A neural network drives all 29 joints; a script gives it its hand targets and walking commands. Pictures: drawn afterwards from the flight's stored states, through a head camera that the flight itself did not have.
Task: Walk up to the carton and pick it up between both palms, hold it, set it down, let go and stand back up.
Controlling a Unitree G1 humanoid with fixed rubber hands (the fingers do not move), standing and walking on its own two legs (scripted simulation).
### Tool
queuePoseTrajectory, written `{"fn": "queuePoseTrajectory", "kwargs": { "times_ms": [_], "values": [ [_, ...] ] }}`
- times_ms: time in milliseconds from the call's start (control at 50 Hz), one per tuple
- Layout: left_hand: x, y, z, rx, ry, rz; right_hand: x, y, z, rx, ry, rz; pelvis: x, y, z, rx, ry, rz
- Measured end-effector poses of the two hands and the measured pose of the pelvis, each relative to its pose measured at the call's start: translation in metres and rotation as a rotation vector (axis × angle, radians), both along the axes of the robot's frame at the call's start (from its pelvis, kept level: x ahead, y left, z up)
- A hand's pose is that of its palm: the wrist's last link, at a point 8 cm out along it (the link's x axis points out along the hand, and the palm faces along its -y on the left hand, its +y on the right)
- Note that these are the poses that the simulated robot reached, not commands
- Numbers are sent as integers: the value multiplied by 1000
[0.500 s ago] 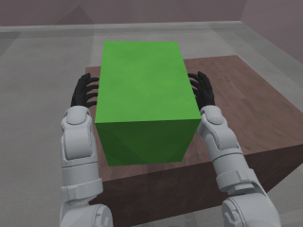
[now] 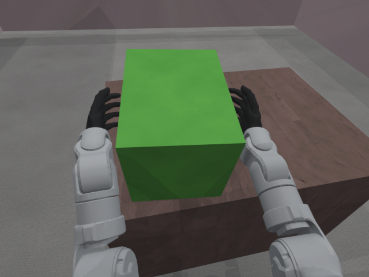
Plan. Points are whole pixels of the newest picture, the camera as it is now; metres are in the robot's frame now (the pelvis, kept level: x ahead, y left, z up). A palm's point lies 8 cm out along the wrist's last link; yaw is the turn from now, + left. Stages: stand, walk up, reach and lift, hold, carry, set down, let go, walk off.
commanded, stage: hold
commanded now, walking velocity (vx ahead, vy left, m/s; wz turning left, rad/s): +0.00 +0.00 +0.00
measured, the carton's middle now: (174, 124) +0.42 +0.01 +0.12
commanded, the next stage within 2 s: none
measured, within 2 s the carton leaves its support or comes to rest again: neither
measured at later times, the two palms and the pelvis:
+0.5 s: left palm (99, 128) +0.36 +0.16 +0.18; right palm (249, 124) +0.36 -0.14 +0.17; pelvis +0.00 +0.00 +0.00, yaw +0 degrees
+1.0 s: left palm (99, 128) +0.35 +0.16 +0.18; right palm (249, 124) +0.36 -0.14 +0.17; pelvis +0.00 +0.00 +0.00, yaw +0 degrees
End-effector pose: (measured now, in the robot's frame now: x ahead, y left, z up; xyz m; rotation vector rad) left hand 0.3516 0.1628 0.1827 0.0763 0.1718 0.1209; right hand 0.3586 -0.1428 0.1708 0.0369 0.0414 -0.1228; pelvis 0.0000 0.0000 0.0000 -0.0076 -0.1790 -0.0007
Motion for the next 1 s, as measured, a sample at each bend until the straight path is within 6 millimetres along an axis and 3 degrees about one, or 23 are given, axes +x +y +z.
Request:
{"fn": "queuePoseTrajectory", "kwargs": {
  "times_ms": [1000],
  "values": [
    [2, -1, -3, -2, 6, 0, 3, -1, -3, 6, 4, -1, 3, 0, 0, 0, 6, 1]
  ]
}}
